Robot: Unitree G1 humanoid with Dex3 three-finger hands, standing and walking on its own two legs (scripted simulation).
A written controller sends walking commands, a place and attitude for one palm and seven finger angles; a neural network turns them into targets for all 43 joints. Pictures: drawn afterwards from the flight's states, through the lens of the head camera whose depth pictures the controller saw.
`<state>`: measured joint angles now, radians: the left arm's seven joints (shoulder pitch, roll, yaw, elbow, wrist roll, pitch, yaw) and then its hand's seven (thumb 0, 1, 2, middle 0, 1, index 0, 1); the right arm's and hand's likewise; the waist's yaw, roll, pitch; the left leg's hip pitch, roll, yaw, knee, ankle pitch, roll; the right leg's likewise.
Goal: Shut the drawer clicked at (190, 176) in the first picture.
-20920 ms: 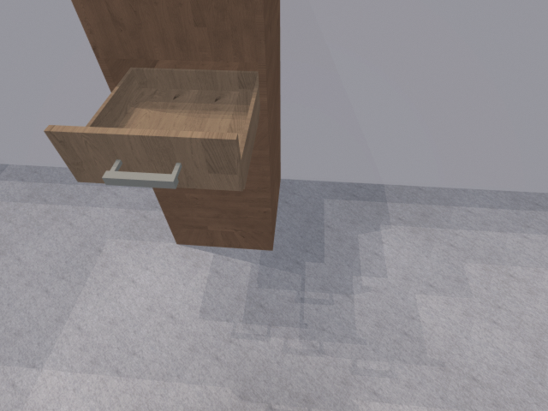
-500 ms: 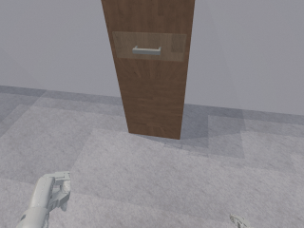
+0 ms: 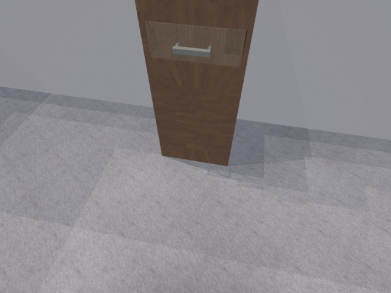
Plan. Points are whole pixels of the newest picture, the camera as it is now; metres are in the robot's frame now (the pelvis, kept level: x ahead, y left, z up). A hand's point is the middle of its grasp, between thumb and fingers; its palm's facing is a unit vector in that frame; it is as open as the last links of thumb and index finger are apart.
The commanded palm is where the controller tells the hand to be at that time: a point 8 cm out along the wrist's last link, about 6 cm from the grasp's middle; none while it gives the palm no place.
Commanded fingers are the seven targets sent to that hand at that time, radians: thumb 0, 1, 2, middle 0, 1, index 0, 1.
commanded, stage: let the arm hang, fingers relaxed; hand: left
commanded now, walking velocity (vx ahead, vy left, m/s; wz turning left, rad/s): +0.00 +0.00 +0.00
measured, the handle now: (192, 48) +0.95 +0.07 +0.01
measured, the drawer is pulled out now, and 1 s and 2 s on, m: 0.00 0.00 0.00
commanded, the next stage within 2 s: look to check the result in 0.46 s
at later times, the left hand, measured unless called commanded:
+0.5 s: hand out of the picture +0.03 +0.18 -0.17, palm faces +0.00 -0.98 -0.20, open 7.3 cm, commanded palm none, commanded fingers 0.00 0.90 0.90 -0.20 -0.30 -0.20 -0.30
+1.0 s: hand out of the picture +0.04 +0.18 -0.17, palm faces +0.00 -0.98 -0.21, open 7.4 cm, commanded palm none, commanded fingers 0.00 0.90 0.90 -0.20 -0.30 -0.20 -0.30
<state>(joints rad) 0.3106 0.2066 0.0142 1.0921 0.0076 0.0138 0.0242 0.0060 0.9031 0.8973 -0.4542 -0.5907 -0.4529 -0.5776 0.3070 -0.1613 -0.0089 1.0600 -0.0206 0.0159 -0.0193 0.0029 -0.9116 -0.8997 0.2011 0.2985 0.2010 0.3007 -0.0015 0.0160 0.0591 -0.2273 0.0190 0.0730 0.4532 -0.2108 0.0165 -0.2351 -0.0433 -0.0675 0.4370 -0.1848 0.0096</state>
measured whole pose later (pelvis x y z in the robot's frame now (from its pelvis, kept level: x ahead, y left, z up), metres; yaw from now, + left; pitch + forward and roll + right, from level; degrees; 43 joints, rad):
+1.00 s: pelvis +0.02 +0.00 +0.00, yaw -1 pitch -2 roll +0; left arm 0.22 0.16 0.02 1.15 0.01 -0.01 0.03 0.00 0.90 0.90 -0.20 -0.30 -0.20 -0.30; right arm 0.25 -0.16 -0.02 1.13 -0.02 0.00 -0.03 0.00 -0.91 -0.90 0.20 0.30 0.20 0.30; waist -0.02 0.00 0.06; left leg -0.16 0.03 0.09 0.40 -0.21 0.01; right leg -0.18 -0.03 -0.05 0.39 -0.19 0.01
